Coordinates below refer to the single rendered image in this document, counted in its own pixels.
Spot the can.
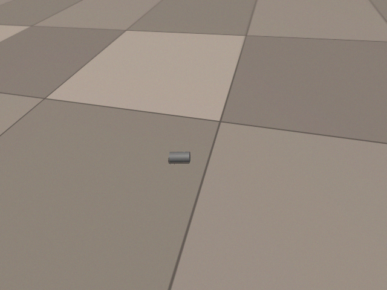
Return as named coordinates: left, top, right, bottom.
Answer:
left=169, top=152, right=190, bottom=162

